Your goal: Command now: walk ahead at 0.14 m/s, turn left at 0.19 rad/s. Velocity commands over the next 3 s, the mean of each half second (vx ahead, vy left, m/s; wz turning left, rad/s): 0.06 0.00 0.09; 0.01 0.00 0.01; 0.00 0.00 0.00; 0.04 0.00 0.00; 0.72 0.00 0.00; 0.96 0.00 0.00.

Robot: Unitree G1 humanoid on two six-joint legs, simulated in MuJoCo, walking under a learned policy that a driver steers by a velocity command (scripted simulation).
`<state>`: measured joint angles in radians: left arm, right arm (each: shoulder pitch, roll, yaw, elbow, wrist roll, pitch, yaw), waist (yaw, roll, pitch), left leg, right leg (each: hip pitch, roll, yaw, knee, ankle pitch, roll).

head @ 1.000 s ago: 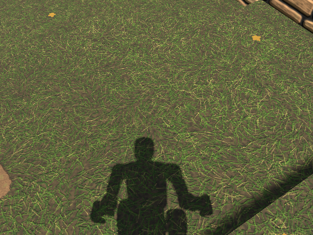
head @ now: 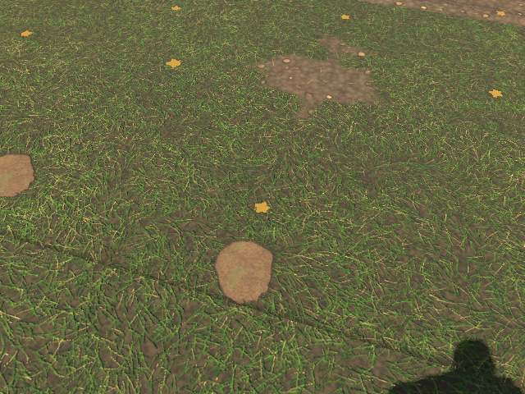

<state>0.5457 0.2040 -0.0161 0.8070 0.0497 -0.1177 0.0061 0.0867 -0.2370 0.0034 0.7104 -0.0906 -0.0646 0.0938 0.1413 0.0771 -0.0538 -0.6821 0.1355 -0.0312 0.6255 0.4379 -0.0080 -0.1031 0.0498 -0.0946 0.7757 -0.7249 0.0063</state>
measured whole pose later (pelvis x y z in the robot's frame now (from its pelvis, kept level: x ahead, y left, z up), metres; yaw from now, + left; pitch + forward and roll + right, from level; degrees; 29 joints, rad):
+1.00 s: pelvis +0.18 +0.00 -0.11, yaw +2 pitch +0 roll +0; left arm 0.10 0.27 0.09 0.98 0.00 -0.08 -0.06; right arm 0.18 -0.25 -0.07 0.95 0.00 -0.07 0.06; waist 0.00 0.00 0.01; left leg -0.26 0.05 0.09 0.62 -0.36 -0.01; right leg -0.26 -0.04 -0.05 0.63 -0.38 0.00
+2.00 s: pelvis +0.21 +0.00 -0.11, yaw +2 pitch +0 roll +0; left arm 0.23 0.30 0.09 1.08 0.04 -0.09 -0.03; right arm 0.22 -0.30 -0.06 1.12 -0.04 -0.06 0.03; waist 0.01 0.01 0.01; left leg -0.22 0.06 0.07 0.68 -0.51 0.04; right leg -0.20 -0.01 -0.05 0.64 -0.46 -0.06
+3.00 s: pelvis +0.86 -0.01 -0.16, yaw +1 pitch +1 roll -1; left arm 0.55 0.24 0.02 1.05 0.05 -0.12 0.03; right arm -0.03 -0.26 -0.05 0.84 -0.04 -0.05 0.06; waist 0.12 0.03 0.01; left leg -0.61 0.07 0.08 0.52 0.37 0.10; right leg 0.20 0.10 -0.04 0.49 -0.71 -0.08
